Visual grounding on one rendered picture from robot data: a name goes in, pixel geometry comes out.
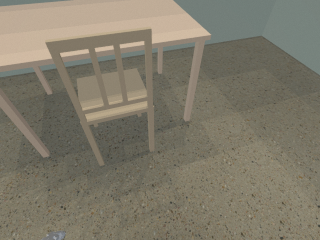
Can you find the chair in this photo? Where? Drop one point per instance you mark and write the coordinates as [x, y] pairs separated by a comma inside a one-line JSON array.
[[108, 96]]

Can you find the robot left hand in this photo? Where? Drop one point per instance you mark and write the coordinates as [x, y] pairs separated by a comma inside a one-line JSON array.
[[58, 235]]

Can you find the table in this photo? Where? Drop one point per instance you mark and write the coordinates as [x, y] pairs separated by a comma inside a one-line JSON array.
[[24, 29]]

